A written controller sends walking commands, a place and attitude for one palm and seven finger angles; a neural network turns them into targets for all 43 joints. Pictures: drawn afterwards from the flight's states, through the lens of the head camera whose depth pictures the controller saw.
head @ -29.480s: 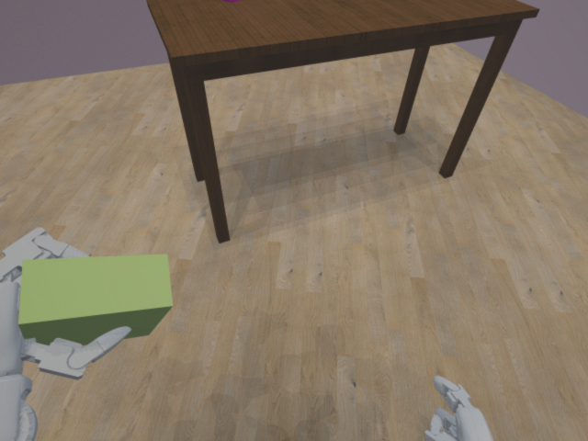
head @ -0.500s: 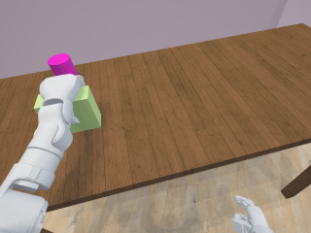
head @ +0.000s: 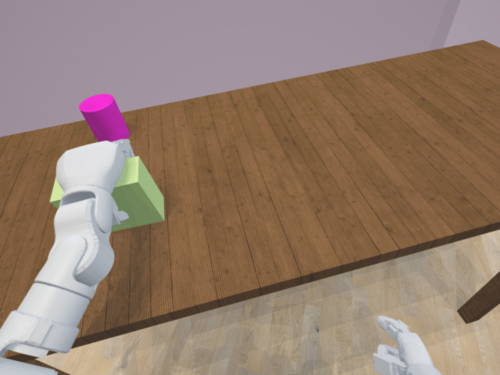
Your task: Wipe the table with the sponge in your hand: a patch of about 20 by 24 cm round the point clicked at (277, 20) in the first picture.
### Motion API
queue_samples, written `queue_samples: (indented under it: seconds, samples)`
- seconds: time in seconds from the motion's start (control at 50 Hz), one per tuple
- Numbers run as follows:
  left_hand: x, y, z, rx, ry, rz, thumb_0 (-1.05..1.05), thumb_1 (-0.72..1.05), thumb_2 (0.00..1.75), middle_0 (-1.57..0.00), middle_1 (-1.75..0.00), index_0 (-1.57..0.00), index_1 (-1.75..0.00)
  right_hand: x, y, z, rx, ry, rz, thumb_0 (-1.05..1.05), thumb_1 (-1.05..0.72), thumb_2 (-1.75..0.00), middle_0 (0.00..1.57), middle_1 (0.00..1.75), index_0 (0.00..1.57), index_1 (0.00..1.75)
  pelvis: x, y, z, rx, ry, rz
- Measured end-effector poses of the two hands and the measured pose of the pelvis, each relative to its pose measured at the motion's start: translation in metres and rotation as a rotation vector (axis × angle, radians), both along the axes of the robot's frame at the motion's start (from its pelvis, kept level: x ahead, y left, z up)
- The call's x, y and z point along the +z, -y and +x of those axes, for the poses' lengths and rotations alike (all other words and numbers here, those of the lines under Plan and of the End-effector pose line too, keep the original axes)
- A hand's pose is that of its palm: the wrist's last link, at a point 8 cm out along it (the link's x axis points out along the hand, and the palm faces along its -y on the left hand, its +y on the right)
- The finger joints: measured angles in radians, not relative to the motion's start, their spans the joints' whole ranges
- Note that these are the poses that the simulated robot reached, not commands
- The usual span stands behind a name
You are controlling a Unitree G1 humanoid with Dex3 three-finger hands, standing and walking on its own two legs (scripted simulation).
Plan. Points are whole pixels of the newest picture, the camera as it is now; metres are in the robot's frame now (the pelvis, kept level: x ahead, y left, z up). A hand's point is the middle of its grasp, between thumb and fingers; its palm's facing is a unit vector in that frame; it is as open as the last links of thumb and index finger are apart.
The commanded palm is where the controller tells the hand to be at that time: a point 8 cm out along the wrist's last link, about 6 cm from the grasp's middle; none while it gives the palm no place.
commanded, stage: wipe back along the middle lane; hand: left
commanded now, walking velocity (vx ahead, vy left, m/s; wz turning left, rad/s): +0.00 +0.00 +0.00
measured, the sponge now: (119, 205) +0.35 +0.27 +0.10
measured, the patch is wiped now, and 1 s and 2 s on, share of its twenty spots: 0.55 0.60 0.75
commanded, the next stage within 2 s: slide across to the third lane in 0.58 s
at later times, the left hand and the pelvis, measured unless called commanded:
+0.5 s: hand (108, 211) +0.30 +0.24 +0.15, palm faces +0.19 -0.11 -0.98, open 9.6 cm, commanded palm +0.24 +0.23 +0.17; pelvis +0.00 +0.01 +0.00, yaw +0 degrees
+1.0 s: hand (116, 224) +0.27 +0.22 +0.15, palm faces +0.21 -0.14 -0.97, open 9.6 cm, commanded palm +0.24 +0.20 +0.19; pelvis -0.01 +0.00 +0.00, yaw +0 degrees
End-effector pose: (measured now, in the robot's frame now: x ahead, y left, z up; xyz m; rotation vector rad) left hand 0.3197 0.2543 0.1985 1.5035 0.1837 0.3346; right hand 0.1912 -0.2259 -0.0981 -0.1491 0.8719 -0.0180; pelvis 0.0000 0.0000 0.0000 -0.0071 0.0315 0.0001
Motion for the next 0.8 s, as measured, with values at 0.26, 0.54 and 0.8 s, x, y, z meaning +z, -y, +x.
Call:
queue_samples:
  seconds: [0.26, 0.54, 0.8]
  samples:
    - [-0.001, 0.006, -0.027, -0.007, 0.038, -0.035, 0.03, -0.45, 1.08, -0.68, -1.47, -0.73, -1.46, 0.014, -0.025, 0.030, 0.060, 0.092, 0.043, 0.02, -0.91, -0.89, 0.20, 0.30, 0.19, 0.30, -0.002, -0.006, 0.001, -0.005, 0.014, 0.000]
    - [-0.003, 0.013, -0.054, -0.016, 0.095, -0.083, 0.03, -0.45, 1.07, -0.65, -1.48, -0.75, -1.43, 0.017, -0.036, 0.035, 0.095, 0.097, 0.059, 0.02, -0.91, -0.89, 0.20, 0.30, 0.19, 0.30, -0.003, -0.006, -0.001, -0.012, 0.027, 0.000]
    - [-0.001, 0.021, -0.083, -0.015, 0.140, -0.125, 0.03, -0.45, 1.07, -0.64, -1.48, -0.76, -1.41, 0.013, -0.025, 0.027, 0.084, 0.079, 0.048, 0.02, -0.91, -0.89, 0.20, 0.30, 0.19, 0.30, -0.004, -0.002, -0.003, -0.018, 0.044, 0.002]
